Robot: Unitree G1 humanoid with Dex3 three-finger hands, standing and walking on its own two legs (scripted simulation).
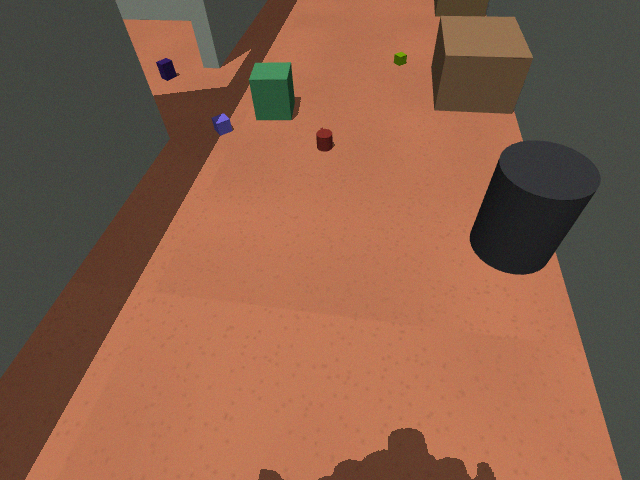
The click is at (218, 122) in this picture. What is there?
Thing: cube
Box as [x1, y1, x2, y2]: [212, 113, 231, 135]
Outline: 223,113 212,117 214,128 220,135 231,130 229,119
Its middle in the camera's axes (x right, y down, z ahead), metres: -0.56 -0.65 +2.19
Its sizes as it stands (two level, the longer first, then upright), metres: 0.078 0.078 0.078
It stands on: the floor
